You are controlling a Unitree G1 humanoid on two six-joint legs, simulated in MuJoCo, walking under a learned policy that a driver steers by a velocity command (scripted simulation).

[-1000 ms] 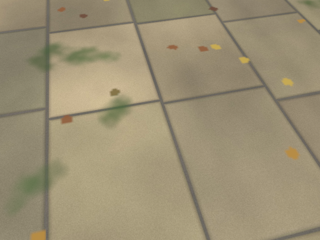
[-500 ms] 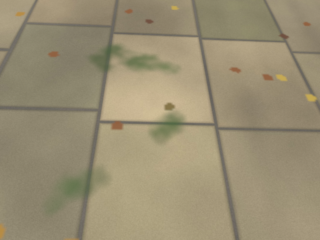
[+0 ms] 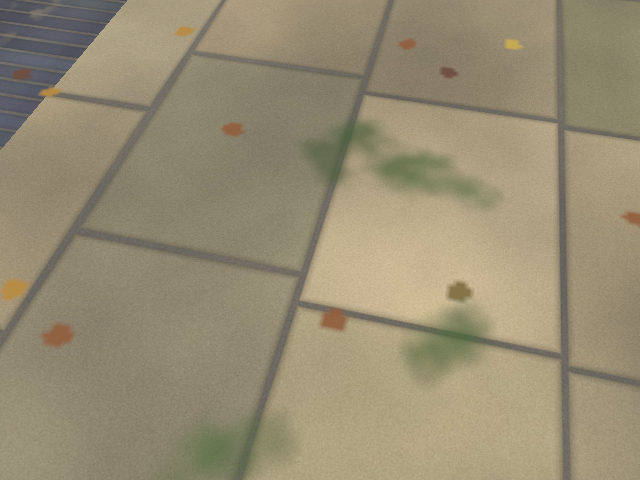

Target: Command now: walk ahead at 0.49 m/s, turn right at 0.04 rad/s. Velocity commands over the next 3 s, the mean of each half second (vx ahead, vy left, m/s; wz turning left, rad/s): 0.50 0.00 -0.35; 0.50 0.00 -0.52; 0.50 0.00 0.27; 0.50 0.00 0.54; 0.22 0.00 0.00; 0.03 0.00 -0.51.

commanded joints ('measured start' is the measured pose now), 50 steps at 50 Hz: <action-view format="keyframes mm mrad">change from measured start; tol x32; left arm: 1 16 69 6 -43 0 -4 -5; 50 11 112 34 -233 2 33 -11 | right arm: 1 6 -46 -12 -87 -14 -24 -2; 50 1 -133 -30 -112 -7 -8 4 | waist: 1 -30 -82 -47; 14 -42 -120 -53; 17 -93 315 -279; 36 -85 32 67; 42 37 -298 -279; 50 -44 -63 -94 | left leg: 1 -182 105 -15 -81 48 -7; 14 256 36 27 -758 258 -33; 17 736 480 -668 -906 -86 205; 30 354 264 121 -1049 453 113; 40 444 271 300 -571 1041 23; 41 217 232 301 -287 839 -20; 42 -268 48 247 95 -152 -83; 50 -190 172 26 -61 118 -75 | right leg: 1 155 -255 361 -237 45 -212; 13 71 -218 349 -99 -99 -112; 19 -515 -117 141 842 -294 16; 36 -390 -154 -29 271 59 -9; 40 36 -3 -135 179 -45 -106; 43 774 -425 854 -81 -245 -385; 50 144 -262 248 -188 287 -234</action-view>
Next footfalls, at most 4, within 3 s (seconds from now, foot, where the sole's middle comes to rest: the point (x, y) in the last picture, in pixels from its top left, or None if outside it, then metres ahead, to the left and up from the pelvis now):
0.30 left None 0.32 0.14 -0.77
0.82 right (439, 464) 0.51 -0.20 -0.77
1.40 left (408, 306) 0.89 -0.17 -0.77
1.86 right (501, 243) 1.09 -0.43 -0.77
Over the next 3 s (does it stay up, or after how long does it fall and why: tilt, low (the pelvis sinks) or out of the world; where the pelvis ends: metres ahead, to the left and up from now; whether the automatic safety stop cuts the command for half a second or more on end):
stays up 1.19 -0.34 0.01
